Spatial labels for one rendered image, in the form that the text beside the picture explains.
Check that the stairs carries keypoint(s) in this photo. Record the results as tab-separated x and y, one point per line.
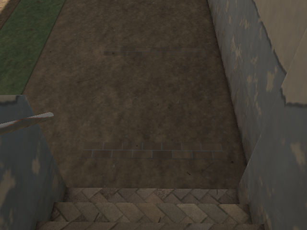
149	209

